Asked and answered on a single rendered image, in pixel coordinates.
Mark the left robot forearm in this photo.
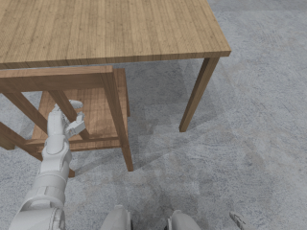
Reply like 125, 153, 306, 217
8, 134, 73, 230

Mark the chair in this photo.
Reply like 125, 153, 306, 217
0, 65, 133, 178

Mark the right robot shin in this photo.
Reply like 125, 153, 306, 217
172, 210, 182, 215

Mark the robot left thigh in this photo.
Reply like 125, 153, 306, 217
100, 209, 131, 230

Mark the robot left hand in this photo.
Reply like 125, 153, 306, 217
47, 100, 85, 139

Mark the robot left upper arm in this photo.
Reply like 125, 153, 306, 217
10, 207, 66, 230

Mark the table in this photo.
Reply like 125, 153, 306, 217
0, 0, 232, 150

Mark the robot right hand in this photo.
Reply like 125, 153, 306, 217
229, 211, 256, 230

